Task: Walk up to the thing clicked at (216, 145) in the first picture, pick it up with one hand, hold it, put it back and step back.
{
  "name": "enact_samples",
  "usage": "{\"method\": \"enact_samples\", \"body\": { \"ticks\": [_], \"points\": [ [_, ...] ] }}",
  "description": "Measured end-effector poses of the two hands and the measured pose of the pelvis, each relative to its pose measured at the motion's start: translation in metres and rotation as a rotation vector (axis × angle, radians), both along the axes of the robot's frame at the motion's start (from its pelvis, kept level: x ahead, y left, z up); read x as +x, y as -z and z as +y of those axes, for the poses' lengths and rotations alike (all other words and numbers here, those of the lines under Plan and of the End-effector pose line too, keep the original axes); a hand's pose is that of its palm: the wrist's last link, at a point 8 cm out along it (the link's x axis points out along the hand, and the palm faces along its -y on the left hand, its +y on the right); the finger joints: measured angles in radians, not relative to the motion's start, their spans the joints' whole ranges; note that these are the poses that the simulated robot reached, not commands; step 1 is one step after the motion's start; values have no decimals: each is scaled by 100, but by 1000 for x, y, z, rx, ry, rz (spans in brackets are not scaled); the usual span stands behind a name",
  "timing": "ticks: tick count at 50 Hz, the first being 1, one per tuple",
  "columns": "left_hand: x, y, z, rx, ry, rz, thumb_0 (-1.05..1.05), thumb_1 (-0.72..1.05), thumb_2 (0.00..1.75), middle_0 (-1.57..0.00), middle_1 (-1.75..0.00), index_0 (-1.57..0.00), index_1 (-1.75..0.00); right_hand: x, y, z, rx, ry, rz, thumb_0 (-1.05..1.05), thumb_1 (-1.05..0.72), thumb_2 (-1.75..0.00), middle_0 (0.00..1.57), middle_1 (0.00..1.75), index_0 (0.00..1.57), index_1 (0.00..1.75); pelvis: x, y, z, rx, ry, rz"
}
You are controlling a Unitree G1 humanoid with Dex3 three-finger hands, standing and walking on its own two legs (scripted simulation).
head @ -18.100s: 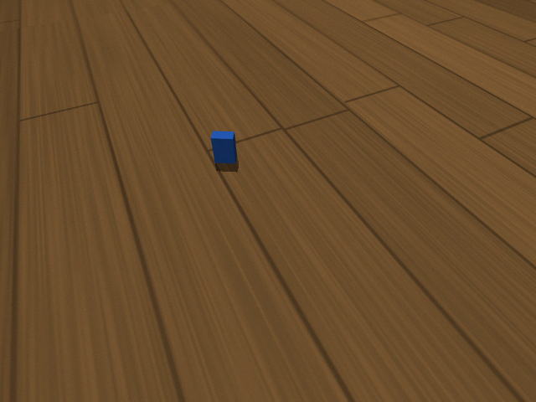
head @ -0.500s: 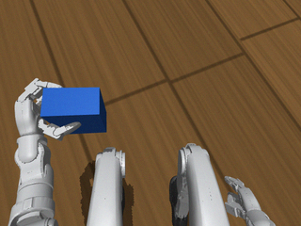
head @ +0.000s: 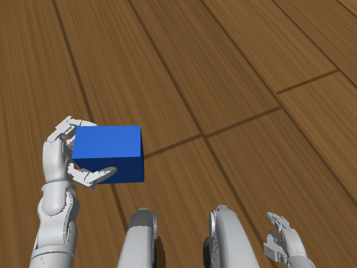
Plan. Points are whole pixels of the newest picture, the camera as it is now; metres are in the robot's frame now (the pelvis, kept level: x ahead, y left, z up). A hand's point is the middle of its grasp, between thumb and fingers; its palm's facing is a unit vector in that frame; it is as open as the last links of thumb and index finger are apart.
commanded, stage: lift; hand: left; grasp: from the side
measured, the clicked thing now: (115, 158) +0.35 +0.16 -0.02
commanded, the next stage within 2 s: hold in 1.12 s
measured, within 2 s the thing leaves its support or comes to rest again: neither
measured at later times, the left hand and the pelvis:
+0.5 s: hand (79, 126) +0.35 +0.19 +0.12, palm faces +0.19 -0.98 -0.03, open 10.9 cm; pelvis +0.02 +0.00 +0.09, yaw +1 degrees
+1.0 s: hand (80, 103) +0.37 +0.17 +0.17, palm faces +0.20 -0.98 -0.01, open 10.9 cm; pelvis +0.04 -0.01 +0.13, yaw +1 degrees
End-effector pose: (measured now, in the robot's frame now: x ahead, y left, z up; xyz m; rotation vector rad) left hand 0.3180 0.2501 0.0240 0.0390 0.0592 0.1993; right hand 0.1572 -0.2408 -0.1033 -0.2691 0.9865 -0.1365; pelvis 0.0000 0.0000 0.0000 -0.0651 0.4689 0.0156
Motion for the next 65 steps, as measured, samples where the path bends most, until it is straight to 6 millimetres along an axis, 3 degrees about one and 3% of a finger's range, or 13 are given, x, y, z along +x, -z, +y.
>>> {"method": "enact_samples", "body": {
  "ticks": [9, 17, 36, 49, 65],
  "points": [
    [4, -49, 0, -7, -11, -3, -1, -61, 99, -75, -111, -78, -112, 5, -57, 4, -11, -8, -42, 1, -92, -89, 21, 30, 20, 30, 11, -47, 2, 4, -5, -82],
    [3, -78, -5, -3, 12, 3, -1, -61, 99, -76, -110, -79, -111, 1, -85, 5, 0, -18, -37, 1, -92, -89, 21, 30, 20, 30, 16, -75, 3, 9, -7, -137],
    [11, -132, -25, -17, 0, -31, -1, -61, 99, -76, -110, -79, -111, 1, -118, 4, 32, -11, -24, 1, -92, -89, 21, 30, 20, 30, 29, -115, -7, 29, -11, -231],
    [16, -147, -29, -27, -6, -20, -1, -61, 99, -76, -110, -79, -111, 8, -138, -5, 12, 1, -33, 1, -92, -89, 20, 30, 20, 30, 38, -132, -9, 36, -9, -275],
    [22, -162, -30, -29, -7, -30, -1, -61, 99, -76, -110, -79, -111, 9, -146, -3, 20, 10, -24, 1, -93, -90, 20, 30, 20, 30, 45, -143, -8, 38, -6, -312]
  ]
}}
